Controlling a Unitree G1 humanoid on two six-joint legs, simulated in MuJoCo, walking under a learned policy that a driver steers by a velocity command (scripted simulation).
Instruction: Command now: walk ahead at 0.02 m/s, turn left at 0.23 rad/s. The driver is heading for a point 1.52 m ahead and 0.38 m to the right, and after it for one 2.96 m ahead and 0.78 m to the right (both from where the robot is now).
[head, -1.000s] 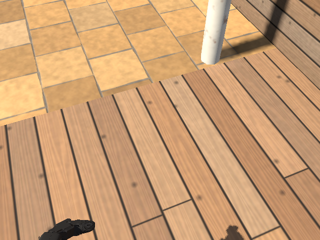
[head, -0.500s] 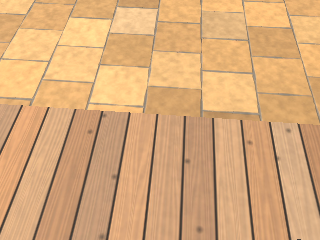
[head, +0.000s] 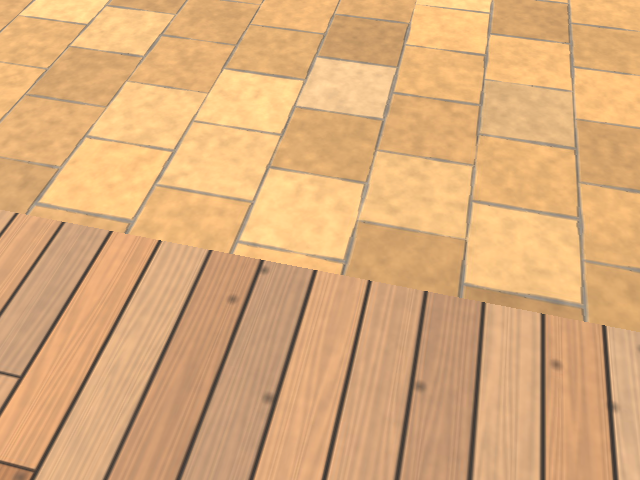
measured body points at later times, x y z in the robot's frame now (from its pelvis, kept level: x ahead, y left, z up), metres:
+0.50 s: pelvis -0.01 +0.00 +0.00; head +0.02 +0.01 +0.45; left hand +0.15 +0.26 -0.13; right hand +0.05 -0.30 -0.11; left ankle -0.01 +0.09 -0.74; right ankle -0.01 -0.11 -0.72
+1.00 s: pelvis -0.04 -0.03 +0.00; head -0.03 -0.07 +0.45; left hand +0.21 +0.15 -0.09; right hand -0.09 -0.32 -0.14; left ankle -0.02 +0.09 -0.69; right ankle -0.08 -0.10 -0.74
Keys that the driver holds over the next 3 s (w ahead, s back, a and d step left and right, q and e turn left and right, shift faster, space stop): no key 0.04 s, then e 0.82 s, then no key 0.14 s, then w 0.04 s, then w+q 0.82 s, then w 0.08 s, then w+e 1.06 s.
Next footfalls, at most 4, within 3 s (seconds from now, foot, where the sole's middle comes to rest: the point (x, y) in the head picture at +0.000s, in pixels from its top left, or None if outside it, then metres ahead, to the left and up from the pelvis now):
0.06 right None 0.04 -0.12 -0.77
0.44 left None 0.02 0.08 -0.77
0.90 right None -0.04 -0.12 -0.77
1.58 left None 0.27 0.02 -0.77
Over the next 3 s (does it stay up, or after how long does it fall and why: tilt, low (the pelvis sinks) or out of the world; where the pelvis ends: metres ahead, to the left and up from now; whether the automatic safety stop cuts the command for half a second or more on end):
stays up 0.90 -0.11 0.01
